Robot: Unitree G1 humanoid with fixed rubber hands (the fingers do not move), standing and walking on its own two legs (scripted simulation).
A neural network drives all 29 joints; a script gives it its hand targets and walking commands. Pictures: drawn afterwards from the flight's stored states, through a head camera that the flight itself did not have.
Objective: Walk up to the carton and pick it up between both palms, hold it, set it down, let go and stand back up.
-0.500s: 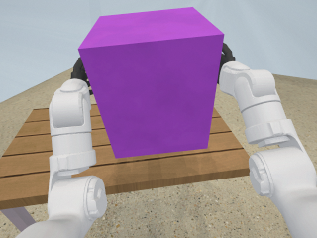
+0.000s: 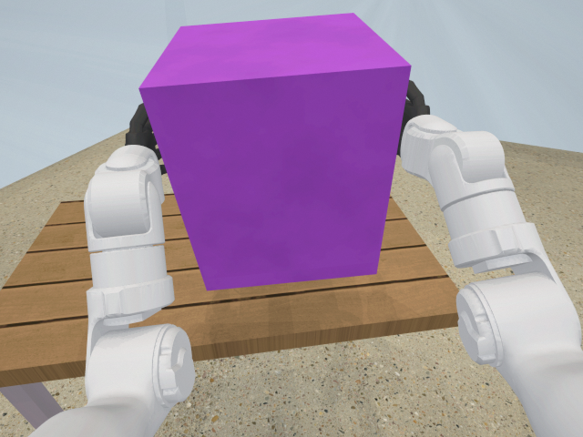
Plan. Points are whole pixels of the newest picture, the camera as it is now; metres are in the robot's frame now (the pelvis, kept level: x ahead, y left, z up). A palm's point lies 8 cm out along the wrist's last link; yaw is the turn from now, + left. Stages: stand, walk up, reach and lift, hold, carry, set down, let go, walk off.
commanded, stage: hold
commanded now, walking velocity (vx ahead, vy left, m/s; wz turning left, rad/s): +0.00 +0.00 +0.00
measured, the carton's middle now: (280, 152) +0.41 +0.01 +0.27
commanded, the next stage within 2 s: none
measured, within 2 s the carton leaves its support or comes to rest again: neither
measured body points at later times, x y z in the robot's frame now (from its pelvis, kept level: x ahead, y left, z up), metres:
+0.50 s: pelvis +0.00 +0.00 +0.00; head -0.09 +0.02 +0.44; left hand +0.37 +0.18 +0.29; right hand +0.38 -0.15 +0.32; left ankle +0.03 +0.11 -0.75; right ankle +0.00 -0.11 -0.75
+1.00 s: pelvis +0.00 +0.00 +0.00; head -0.09 +0.02 +0.44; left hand +0.37 +0.18 +0.30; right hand +0.38 -0.15 +0.32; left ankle +0.03 +0.11 -0.75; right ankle +0.00 -0.11 -0.75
